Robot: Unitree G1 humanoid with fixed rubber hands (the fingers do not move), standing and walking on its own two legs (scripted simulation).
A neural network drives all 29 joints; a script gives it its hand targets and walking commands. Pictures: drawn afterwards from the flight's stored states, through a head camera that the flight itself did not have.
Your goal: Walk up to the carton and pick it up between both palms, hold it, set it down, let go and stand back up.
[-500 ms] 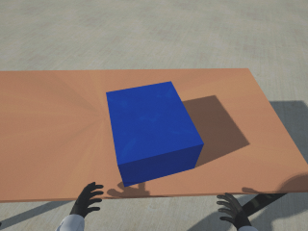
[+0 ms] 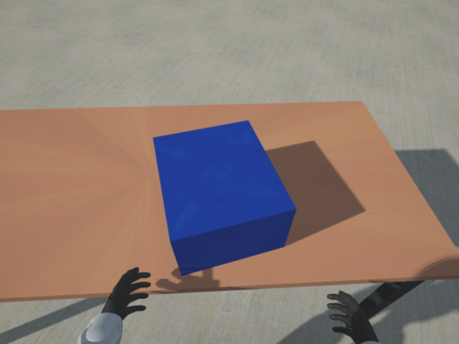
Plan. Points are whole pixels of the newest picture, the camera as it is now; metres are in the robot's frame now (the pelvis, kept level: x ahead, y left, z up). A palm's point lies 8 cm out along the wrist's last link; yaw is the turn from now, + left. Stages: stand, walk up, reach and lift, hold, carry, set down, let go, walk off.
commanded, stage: stand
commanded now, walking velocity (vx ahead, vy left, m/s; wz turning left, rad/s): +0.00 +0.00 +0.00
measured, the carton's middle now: (217, 191) +0.46 +0.05 -0.06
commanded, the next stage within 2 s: none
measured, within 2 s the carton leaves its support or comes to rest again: neither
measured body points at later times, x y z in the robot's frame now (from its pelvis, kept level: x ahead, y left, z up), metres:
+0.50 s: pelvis -0.02 +0.01 -0.01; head -0.03 +0.02 +0.44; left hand +0.15 +0.25 -0.10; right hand +0.01 -0.25 -0.13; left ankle +0.02 +0.14 -0.74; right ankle -0.02 -0.12 -0.74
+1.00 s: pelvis -0.02 +0.03 -0.01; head -0.03 +0.05 +0.44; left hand -0.02 +0.29 -0.16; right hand +0.05 -0.22 -0.12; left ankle +0.02 +0.14 -0.74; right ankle -0.02 -0.12 -0.74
